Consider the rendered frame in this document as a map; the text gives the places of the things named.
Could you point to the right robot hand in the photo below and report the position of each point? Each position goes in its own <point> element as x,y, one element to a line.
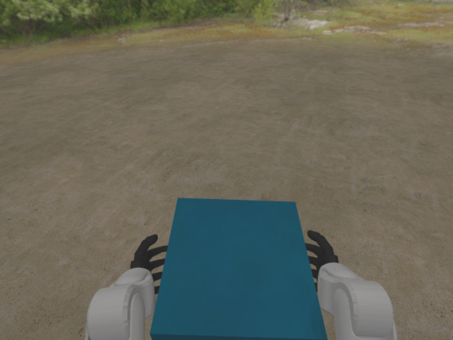
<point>324,253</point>

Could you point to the carton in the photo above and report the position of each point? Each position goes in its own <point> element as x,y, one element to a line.
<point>237,270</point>

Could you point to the left robot hand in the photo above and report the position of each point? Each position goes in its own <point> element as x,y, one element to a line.
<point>142,257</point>

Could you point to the robot left forearm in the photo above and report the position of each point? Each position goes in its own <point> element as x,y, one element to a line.
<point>119,312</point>

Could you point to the robot right forearm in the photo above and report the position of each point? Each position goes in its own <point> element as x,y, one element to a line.
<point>362,309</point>

